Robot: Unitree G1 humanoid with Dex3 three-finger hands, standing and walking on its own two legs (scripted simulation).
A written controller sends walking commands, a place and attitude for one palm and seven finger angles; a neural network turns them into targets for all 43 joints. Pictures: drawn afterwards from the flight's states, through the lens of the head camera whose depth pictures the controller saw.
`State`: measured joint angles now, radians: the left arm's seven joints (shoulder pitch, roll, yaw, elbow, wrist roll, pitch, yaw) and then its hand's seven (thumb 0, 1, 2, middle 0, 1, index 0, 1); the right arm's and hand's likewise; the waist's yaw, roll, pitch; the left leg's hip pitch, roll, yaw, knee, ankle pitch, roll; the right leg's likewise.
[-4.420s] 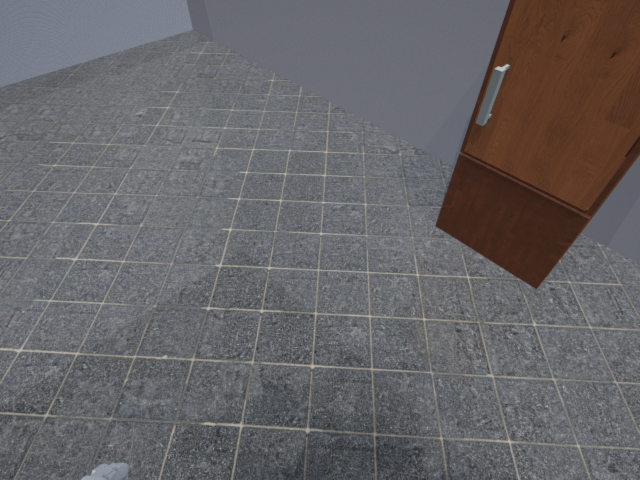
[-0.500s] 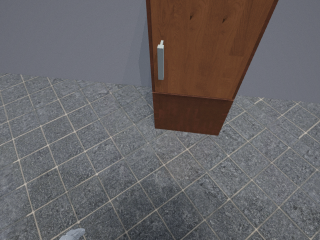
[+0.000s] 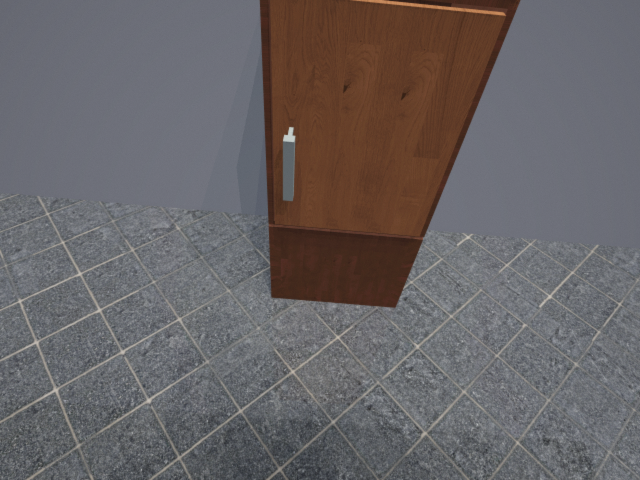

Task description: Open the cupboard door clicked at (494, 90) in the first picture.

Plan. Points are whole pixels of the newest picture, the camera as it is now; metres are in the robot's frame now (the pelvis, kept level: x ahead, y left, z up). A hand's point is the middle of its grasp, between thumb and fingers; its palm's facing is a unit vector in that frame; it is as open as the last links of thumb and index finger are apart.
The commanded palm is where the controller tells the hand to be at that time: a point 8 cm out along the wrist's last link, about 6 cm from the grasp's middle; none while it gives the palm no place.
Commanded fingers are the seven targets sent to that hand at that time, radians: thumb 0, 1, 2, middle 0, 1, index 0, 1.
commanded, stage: take the last steps up to it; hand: left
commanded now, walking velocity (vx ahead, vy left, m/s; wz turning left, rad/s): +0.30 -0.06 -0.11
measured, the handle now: (289, 164) +0.80 +0.11 -0.10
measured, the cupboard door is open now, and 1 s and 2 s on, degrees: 0 0 0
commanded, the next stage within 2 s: come to a stop and stand still in 0.58 s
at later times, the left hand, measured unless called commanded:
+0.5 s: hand (261, 414) +0.25 +0.10 -0.16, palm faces -0.05 -0.98 -0.18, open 7.4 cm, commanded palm none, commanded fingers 0.00 0.90 0.90 -0.20 -0.30 -0.20 -0.30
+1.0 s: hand (251, 413) +0.25 +0.12 -0.18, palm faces +0.01 -0.98 -0.19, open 7.4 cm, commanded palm none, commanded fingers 0.00 0.90 0.90 -0.20 -0.30 -0.20 -0.30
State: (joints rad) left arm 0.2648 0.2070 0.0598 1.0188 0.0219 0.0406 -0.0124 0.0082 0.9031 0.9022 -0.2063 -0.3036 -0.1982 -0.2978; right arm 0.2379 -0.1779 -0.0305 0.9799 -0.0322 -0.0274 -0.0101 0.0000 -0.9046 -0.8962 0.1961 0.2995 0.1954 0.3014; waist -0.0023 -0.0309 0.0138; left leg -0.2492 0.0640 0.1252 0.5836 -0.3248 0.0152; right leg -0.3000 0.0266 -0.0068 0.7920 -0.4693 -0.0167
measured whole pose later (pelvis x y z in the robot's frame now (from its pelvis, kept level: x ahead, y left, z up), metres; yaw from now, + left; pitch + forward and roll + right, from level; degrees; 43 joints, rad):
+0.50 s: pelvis +0.15 -0.07 +0.00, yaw -2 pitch +0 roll +0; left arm 0.13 0.14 0.05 1.03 0.01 -0.07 -0.01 0.00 0.91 0.90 -0.20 -0.30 -0.20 -0.30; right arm 0.43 -0.12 -0.05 1.17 -0.01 -0.01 -0.01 0.00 -0.90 -0.90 0.20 0.30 0.20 0.30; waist -0.05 0.03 0.08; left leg -0.29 0.12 0.07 1.07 -0.49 -0.01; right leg -0.33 -0.04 -0.17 0.60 -0.27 -0.05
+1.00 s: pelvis +0.24 -0.06 +0.00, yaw -4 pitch -1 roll -1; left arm 0.25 0.16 0.03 1.05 0.01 0.04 0.04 0.01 0.91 0.90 -0.21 -0.30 -0.20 -0.30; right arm 0.06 -0.14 -0.03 0.99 -0.01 0.01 -0.03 0.00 -0.91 -0.90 0.20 0.30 0.20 0.30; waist 0.03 -0.02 0.12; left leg -0.35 0.07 0.16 0.52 -0.15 0.05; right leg -0.35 -0.02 -0.03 1.00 -0.57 0.03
